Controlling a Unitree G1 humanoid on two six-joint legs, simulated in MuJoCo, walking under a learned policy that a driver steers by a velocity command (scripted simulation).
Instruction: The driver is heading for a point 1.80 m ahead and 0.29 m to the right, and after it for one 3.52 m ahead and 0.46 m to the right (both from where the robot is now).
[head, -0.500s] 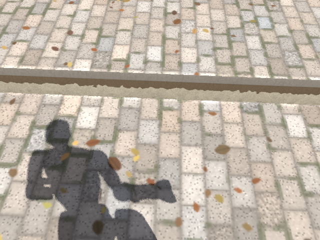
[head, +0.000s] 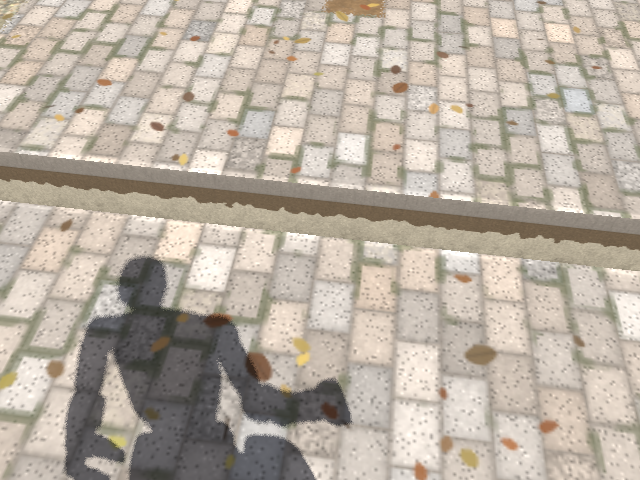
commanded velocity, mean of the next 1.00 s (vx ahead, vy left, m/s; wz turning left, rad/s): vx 0.47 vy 0.00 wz -0.23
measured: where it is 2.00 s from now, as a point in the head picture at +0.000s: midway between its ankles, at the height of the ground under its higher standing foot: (410, 319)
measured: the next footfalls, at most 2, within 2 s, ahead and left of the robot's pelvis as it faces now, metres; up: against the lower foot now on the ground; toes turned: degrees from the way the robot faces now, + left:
right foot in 0.38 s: +0.32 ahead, -0.18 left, +0.00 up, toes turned -15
left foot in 0.92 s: +0.68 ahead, -0.08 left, +0.00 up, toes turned -15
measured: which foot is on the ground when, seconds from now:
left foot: down 0.00-0.38, up 0.40-0.90, down 0.92-1.00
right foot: up 0.00-0.36, down 0.38-0.94, up 0.96-1.00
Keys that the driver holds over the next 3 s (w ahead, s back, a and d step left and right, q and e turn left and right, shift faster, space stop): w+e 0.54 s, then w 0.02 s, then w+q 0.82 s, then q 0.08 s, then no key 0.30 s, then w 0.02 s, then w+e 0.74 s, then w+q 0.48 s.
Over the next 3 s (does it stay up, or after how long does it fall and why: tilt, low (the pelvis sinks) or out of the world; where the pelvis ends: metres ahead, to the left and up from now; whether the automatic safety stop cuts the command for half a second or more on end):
stays up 1.46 -0.33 0.00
